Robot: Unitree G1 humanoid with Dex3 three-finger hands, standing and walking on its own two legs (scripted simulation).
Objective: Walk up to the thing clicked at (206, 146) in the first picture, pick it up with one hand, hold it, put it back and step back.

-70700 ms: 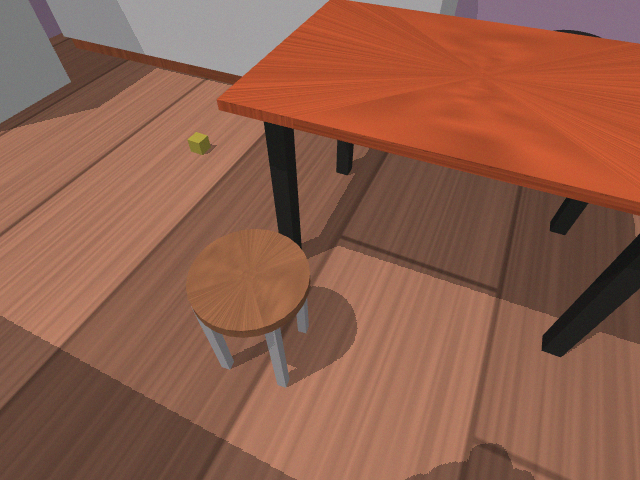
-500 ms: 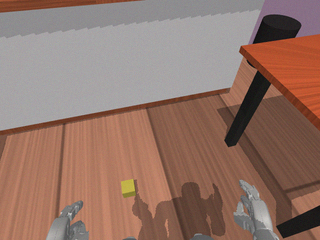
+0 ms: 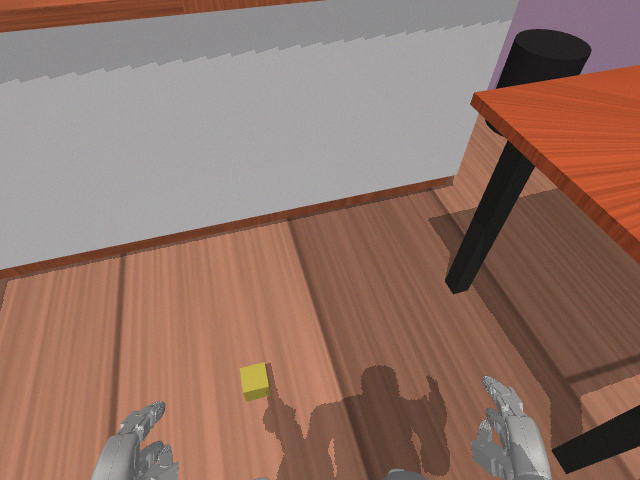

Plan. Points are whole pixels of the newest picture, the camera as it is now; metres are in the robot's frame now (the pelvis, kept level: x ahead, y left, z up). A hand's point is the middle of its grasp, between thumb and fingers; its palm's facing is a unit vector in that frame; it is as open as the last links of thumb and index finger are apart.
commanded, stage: home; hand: left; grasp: from above
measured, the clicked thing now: (255, 381) +0.50 +0.17 -0.68
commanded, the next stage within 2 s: stand in 1.20 s
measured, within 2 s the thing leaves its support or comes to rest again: neither
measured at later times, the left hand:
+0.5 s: hand (173, 470) +0.16 +0.18 -0.05, palm faces +0.05 -0.98 -0.21, open 7.4 cm
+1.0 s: hand (174, 472) +0.16 +0.18 -0.05, palm faces +0.05 -0.98 -0.20, open 7.4 cm
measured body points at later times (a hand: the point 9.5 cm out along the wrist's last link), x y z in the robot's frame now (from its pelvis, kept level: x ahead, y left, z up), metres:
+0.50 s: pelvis +0.00 +0.00 +0.00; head +0.02 +0.00 +0.45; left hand +0.16 +0.23 -0.03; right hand +0.17 -0.24 -0.07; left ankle +0.00 +0.13 -0.68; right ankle +0.01 -0.15 -0.68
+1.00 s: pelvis +0.00 +0.00 +0.00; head +0.02 +0.00 +0.45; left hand +0.16 +0.23 -0.03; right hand +0.16 -0.25 -0.06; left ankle +0.00 +0.13 -0.68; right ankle +0.01 -0.15 -0.68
